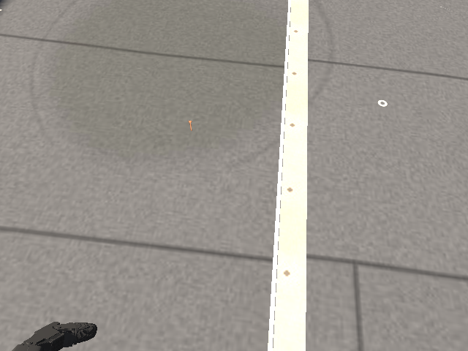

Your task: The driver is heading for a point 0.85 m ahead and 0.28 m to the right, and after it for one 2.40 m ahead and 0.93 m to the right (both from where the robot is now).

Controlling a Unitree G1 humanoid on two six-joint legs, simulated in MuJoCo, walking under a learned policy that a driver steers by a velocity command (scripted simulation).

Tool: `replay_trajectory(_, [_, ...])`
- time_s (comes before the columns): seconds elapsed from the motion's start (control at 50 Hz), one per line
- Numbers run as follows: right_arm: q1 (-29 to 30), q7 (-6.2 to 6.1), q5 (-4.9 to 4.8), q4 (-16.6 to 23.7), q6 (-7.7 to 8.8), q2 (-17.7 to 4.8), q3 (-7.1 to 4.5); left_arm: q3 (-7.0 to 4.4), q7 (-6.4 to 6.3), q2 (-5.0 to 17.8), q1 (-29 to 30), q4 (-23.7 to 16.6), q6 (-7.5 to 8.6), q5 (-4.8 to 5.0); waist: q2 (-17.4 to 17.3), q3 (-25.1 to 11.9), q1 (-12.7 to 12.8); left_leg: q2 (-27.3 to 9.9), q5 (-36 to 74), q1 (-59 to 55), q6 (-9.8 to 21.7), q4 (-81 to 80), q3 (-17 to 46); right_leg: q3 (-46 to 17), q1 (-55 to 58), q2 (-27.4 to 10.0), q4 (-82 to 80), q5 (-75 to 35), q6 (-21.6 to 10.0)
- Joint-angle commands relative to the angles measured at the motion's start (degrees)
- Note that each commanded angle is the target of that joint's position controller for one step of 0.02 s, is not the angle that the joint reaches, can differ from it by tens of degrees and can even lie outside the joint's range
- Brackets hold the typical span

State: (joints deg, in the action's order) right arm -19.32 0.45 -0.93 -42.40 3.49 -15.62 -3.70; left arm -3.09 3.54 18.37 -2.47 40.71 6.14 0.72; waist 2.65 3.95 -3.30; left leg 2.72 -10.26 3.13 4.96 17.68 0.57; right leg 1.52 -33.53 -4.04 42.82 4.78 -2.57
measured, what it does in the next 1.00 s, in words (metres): goes down, turning right: right foot, then left foot 0.05 m lower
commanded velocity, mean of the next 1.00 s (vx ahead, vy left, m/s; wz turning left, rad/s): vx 0.49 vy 0.00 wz -0.44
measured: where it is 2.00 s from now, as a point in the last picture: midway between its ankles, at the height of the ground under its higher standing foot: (338, 184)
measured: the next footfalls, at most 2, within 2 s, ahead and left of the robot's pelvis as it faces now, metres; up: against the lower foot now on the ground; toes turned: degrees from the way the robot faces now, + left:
right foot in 0.14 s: +0.33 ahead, -0.12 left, +0.00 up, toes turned -2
left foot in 0.54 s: +0.49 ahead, +0.12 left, -0.05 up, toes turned -21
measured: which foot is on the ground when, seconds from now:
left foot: down 0.00-0.20, up 0.22-0.52, down 0.54-1.00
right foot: up 0.00-0.12, down 0.14-0.54, up 0.56-0.98, down 1.00-1.00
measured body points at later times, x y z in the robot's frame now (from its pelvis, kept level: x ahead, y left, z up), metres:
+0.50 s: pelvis +0.30 +0.01 -0.03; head +0.32 +0.01 +0.42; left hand +0.41 +0.27 -0.15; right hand +0.47 -0.27 -0.10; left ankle +0.44 +0.13 -0.76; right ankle +0.29 -0.11 -0.75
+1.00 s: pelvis +0.50 -0.08 -0.07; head +0.52 -0.11 +0.38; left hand +0.81 -0.01 -0.13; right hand +0.35 -0.31 -0.21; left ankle +0.46 +0.13 -0.79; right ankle +0.53 -0.23 -0.75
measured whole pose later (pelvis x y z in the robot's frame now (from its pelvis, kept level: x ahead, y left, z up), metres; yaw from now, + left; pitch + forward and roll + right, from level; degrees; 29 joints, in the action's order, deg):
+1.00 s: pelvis +0.50 -0.08 -0.07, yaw -33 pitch +3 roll +0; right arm -21.5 -1.3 -0.9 -51.9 2.2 -15.4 -3.1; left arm -2.0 1.8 13.5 -7.1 31.6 0.7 1.4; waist -1.6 -0.8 -3.3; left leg -8.2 -22.6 -0.1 -4.3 23.6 -11.1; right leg 4.4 -38.4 -2.1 51.3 17.0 -4.4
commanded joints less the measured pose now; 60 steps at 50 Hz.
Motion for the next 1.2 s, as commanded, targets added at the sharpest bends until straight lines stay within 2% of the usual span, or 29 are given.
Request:
replay_trajectory(0.02, [3.18,-0.85,0.24,3.07,2.39,-11.27,-2.83,0.37,1.09,2.5,5.42,-3.6,1.05,0.24,-7.89,0.56,-0.02,-12.54,6.92,3.12,6.31,-13.15,6.5,2.21,3.77,2.51,-11.47,-13.46,-0.49])
replay_trajectory(0.1, [5.71,-1.35,1.29,1.24,3.76,-11.0,-3.26,-0.45,1.5,5.33,-0.47,-1.38,1.73,1.51,-7.66,-0.39,3.73,-14.0,13.51,-4.58,2.74,-10.2,-1.93,-5.01,5.75,1.74,-15.26,-21.83,-3.32])
replay_trajectory(0.14, [6.91,-1.54,1.9,1.17,3.45,-10.55,-3.2,-0.88,1.04,5.84,-4.59,0.66,1.16,0.99,-6.25,-2.87,4.99,-13.47,22.18,-7.99,1.53,-4.25,-4.49,-4.62,9.94,3.61,-16.42,-22.93,-2.35])
replay_trajectory(0.18, [3.31,-0.64,1.72,2.05,2.52,-8.05,-2.27,-2.99,-0.08,8.59,-11.51,2.2,0.32,-0.21,1.96,-7.43,6.21,-9.2,43.91,-2.42,-0.17,16.88,-8.22,2.94,24.15,9.5,-15.36,-18.65,-4.87])
replay_trajectory(0.2, [2.49,-0.27,0.33,2.99,2.7,-8.05,-1.9,-3.76,-0.46,9.23,-18.62,3.13,0.47,-1.83,4.86,-11.33,9.05,-7.48,30.18,16.01,-3.55,38.6,-6.01,-5.63,42.95,3.19,-15.24,-20.26,-11.9])
replay_trajectory(0.22, [1.58,0.44,-1.07,4.69,3.18,-4.32,-0.09,-4.4,-0.23,10.95,-22.89,3.4,0.85,-2.79,13.66,-18.69,8.54,0.21,-15.57,31.32,-6.08,55.33,-0.22,-30.11,55.69,-8.71,-20.6,-7.74,-20.26])
replay_trajectory(0.24, [3.42,0.63,-1.98,4.89,3.43,-7.58,-0.49,-4.15,0.04,9.83,-18.17,1.87,0.84,-1.84,7.53,-18.6,8.38,-1.61,-17.55,31.63,-3.46,55.12,8.5,-38.25,50.41,-9.65,-25.35,4.88,-18.77])
replay_trajectory(0.26, [7.22,0.81,-1.93,5.94,3.16,-9.46,-1.04,-3.63,0.2,7.58,-13.61,0.18,0.47,-0.42,3.03,-12.85,6.77,-4.17,-15.26,31.07,-2.72,49.99,10.04,-36.41,42.0,-9.29,-26.26,6.42,-17.41])
replay_trajectory(0.28, [9.97,0.73,-0.56,6.45,2.97,-9.38,-1.05,-3.31,0.2,6.35,-12.1,0.55,0.13,0.58,-0.98,-7.98,5.42,-5.09,-14.41,29.8,-3.26,46.07,8.46,-33.75,34.26,-7.38,-26.18,4.51,-16.36])
replay_trajectory(0.32, [10.87,0.69,1.09,6.15,2.5,-8.19,-0.94,-2.81,-1.01,4.75,-10.29,0.21,-0.77,0.55,-0.1,-6.5,3.5,-6.74,-12.99,24.63,-5.02,36.92,7.11,-29.22,25.11,-3.98,-26.5,6.95,-15.12])
replay_trajectory(0.42, [12.61,1.81,1.31,4.48,2.04,-3.25,1.26,-3.55,-5.32,6.22,-9.29,-1.69,-2.97,-0.5,2.18,-8.67,4.38,-3.04,8.93,8.52,-8.77,16.47,3.6,-20.67,8.98,1.72,-20.55,8.0,-12.59])
replay_trajectory(0.52, [6.78,1.29,0.31,1.4,2.06,-3.54,0.25,-2.48,-5.99,0.8,-13.28,-0.42,-3.48,-0.42,-1.1,-6.1,0.86,-5.44,15.74,-4.57,-7.17,9.05,4.25,-18.31,-2.19,5.75,-0.06,26.86,-6.01])
replay_trajectory(0.54, [-0.33,1.22,0.52,-1.12,2.45,-3.41,-0.13,-1.71,-5.53,-1.98,-14.86,0.16,-3.72,-0.07,-5.8,-6.89,-2.38,-8.66,12.31,-10.36,-6.64,7.2,5.84,-13.68,-7.95,9.56,16.07,31.69,-2.92])
replay_trajectory(0.56, [-4.67,1.1,1.1,-1.76,2.71,-5.17,-0.25,-0.72,-5.38,-5.23,-15.7,-0.72,-3.88,-0.33,-10.99,-5.72,-2.47,-18.07,8.82,-10.53,-4.64,7.92,17.03,-12.04,-15.71,10.44,32.75,33.71,-1.13])
replay_trajectory(0.58, [-2.73,1.25,1.33,-1.0,2.09,-8.13,-0.65,-0.53,-4.93,-6.13,-25.17,-0.84,-3.85,-0.64,-16.88,-6.16,4.77,-24.89,17.31,-5.95,-0.22,10.43,25.1,-11.71,-18.74,8.31,45.79,35.65,0.6])
replay_trajectory(0.6, [-1.1,1.33,1.12,-3.51,1.18,-14.04,-2.91,-1.06,-4.37,-1.14,-25.58,-3.89,-3.74,2.94,-27.08,-7.44,6.18,-31.6,-25.22,-5.14,8.0,-1.41,42.43,-8.91,-26.88,3.41,49.4,28.04,1.16])
replay_trajectory(0.62, [2.83,0.7,0.05,-1.92,1.04,-9.49,-2.14,-1.64,-4.78,1.85,-16.83,-4.53,-4.04,3.28,-18.76,-1.53,3.1,-27.39,-38.88,-1.23,6.81,-6.86,40.46,-7.96,-31.26,0.79,51.69,22.11,1.86])
replay_trajectory(0.66, [7.92,-0.34,1.54,-1.15,1.25,-4.67,0.26,-2.17,-5.39,2.69,-11.93,-4.79,-5.49,0.91,-9.71,2.83,3.45,-22.44,-26.32,8.87,4.55,-6.36,28.3,-9.03,-27.33,0.1,51.7,15.89,3.32])
replay_trajectory(0.78, [2.09,-2.72,1.75,-5.92,1.4,-3.51,0.19,-0.7,-4.73,-2.54,-11.04,-8.44,-5.4,0.6,-7.03,-1.87,3.25,-18.41,-0.44,4.36,4.17,-5.05,7.77,-9.19,-25.96,-1.93,45.9,8.87,5.2])
replay_trajectory(0.9, [-1.13,-2.68,0.24,-6.42,0.02,-8.6,-1.36,1.48,-2.21,-4.99,-0.49,-13.77,-4.77,0.59,-7.91,-0.71,-1.03,-20.91,8.1,-0.75,4.29,-8.47,-1.52,1.11,-16.89,-3.05,18.78,13.7,1.92])
replay_trajectory(0.96, [-0.27,-1.78,-0.19,-5.93,-0.95,-11.18,-1.87,0.09,-1.57,-1.79,-4.9,-13.5,-4.81,0.42,-11.38,-4.51,2.82,-20.65,40.09,-0.83,2.79,0.88,-7.19,8.75,-0.69,4.48,9.62,19.25,-2.12])
replay_trajectory(0.98, [0.43,-1.62,-0.32,-5.92,-1.01,-11.29,-1.67,-1.44,-1.5,0.64,-12.17,-11.52,-4.83,0.77,-10.75,-9.13,7.64,-18.85,54.33,0.15,1.23,12.04,-10.68,10.33,11.42,8.33,3.25,14.53,-4.31])
replay_trajectory(1.0, [0.07,-1.57,0.06,-5.26,-0.27,-10.27,-1.22,-3.7,-1.97,5.08,-21.66,-8.92,-5.21,1.09,-8.61,-14.69,12.25,-16.35,51.75,8.71,-1.27,25.64,-11.81,5.74,28.99,9.34,-1.25,10.53,-6.87])
replay_trajectory(1.02, [2.04,-1.3,1.85,0.43,1.37,-4.08,0.65,-6.07,-3.12,15.21,-26.51,-8.45,-5.27,0.83,11.68,-17.84,11.95,-6.82,5.83,34.42,-6.96,51.03,-10.35,-31.24,44.69,-7.66,-13.97,23.17,-17.32])
replay_trajectory(1.04, [4.4,-0.26,1.64,0.57,4.15,-6.27,0.21,-5.03,-3.38,14.01,-26.92,-9.47,-4.16,-0.29,10.16,-27.32,11.65,-1.81,-16.43,40.86,-5.76,60.48,5.77,-56.17,47.73,-15.23,-25.33,24.89,-21.6])
replay_trajectory(1.06, [7.95,0.47,-0.92,1.51,4.97,-8.62,-0.95,-3.25,-2.87,9.82,-24.41,-8.86,-3.1,-0.85,4.12,-18.64,10.66,-3.98,-13.19,46.65,-4.92,62.47,7.17,-48.27,43.16,-15.27,-25.53,23.62,-18.61])
replay_trajectory(1.1, [9.91,-0.07,0.28,1.96,5.15,-5.9,-0.3,-2.17,-2.65,5.86,-19.73,-7.86,-2.52,-0.32,-0.89,-8.32,6.63,-8.19,-7.56,44.54,-3.82,55.21,4.45,-33.16,28.89,-10.42,-24.22,14.23,-14.91])
replay_trajectory(1.14, [7.51,-0.13,0.67,1.47,3.45,-6.29,-0.94,-1.53,-2.71,3.34,-13.95,-9.11,-2.31,-0.8,2.65,-5.8,1.93,-9.77,-3.95,36.26,-4.33,49.49,4.46,-23.61,18.83,-5.93,-26.61,7.27,-13.23])
replay_trajectory(1.2, [8.23,0.11,1.16,0.09,2.01,-4.93,-0.6,-1.42,-3.55,3.08,-14.86,-7.18,-1.14,-0.5,0.8,-5.55,1.5,-9.41,2.34,36.79,-5.9,43.45,2.04,-15.84,20.41,-5.14,-31.14,-3.69,-12.57])
Keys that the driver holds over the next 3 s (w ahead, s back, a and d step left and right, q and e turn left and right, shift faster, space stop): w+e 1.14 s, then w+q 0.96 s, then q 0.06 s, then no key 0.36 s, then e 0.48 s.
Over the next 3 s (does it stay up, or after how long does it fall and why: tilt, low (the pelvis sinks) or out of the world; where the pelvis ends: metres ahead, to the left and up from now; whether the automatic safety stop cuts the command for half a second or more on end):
stays up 1.20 -0.55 -0.01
